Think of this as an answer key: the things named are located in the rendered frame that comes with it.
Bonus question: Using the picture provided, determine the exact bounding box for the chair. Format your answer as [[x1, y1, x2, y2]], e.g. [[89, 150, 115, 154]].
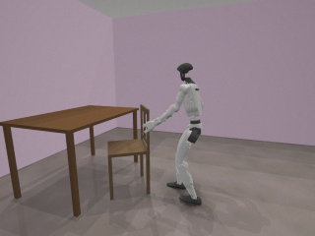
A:
[[107, 104, 151, 200]]

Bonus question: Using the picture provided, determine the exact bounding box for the table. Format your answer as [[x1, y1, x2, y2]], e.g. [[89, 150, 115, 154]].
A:
[[0, 105, 139, 217]]

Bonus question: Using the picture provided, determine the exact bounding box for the robot left hand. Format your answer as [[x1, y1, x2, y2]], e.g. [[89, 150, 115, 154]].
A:
[[142, 120, 156, 134]]

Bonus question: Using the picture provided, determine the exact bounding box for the left robot upper arm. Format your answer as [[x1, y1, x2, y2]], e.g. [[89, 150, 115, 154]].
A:
[[172, 84, 191, 112]]

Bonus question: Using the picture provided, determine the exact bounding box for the humanoid robot head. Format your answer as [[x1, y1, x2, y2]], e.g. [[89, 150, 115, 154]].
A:
[[177, 63, 195, 85]]

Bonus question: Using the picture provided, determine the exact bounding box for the right robot upper arm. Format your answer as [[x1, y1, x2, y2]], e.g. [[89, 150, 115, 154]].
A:
[[200, 96, 204, 109]]

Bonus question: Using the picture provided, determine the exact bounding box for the robot left forearm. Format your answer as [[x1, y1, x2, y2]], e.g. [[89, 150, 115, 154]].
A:
[[154, 104, 176, 125]]

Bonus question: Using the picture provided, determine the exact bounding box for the robot left foot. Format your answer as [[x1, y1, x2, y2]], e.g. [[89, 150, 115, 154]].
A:
[[179, 195, 202, 206]]

